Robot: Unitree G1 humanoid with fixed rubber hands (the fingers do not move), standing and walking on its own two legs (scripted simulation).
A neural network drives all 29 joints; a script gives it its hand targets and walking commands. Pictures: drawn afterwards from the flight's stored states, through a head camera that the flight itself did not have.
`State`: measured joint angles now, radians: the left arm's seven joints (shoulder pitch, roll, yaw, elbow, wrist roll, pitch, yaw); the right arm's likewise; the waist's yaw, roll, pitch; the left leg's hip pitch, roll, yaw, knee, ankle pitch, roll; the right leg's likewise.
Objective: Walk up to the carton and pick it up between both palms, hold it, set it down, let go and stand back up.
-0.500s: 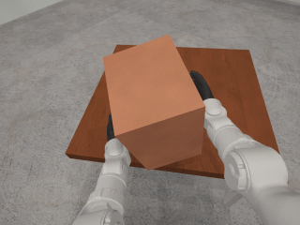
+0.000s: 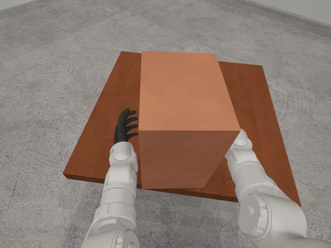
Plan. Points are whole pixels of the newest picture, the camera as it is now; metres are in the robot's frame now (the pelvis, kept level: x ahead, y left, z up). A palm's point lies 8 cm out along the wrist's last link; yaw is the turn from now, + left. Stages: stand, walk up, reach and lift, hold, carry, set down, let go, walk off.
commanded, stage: reach and lift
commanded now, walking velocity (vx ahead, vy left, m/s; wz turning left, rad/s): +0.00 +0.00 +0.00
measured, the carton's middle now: (175, 126) +0.42 +0.02 +0.05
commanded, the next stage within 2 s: none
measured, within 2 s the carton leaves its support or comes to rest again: neither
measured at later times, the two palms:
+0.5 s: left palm (111, 133) +0.36 +0.16 +0.09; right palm (228, 119) +0.39 -0.10 +0.12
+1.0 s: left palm (113, 118) +0.37 +0.15 +0.13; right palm (242, 116) +0.37 -0.12 +0.15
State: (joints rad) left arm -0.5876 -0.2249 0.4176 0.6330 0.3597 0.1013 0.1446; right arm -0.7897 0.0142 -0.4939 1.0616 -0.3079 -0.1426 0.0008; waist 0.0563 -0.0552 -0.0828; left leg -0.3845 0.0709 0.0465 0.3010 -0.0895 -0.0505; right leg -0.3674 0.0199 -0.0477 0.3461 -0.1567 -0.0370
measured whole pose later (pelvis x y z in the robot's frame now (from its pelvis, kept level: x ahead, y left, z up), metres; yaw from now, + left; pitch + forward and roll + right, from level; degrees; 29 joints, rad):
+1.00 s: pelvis -0.01 +0.03 +0.00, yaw +0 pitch -3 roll +0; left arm -0.62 -0.15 0.34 0.50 0.34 0.39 0.08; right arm -0.76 0.02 -0.26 0.90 -0.04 0.06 -0.14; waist -0.05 -0.08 -0.03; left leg -0.12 0.03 0.04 0.28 -0.11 -0.01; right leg -0.08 -0.02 -0.03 0.28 -0.15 0.01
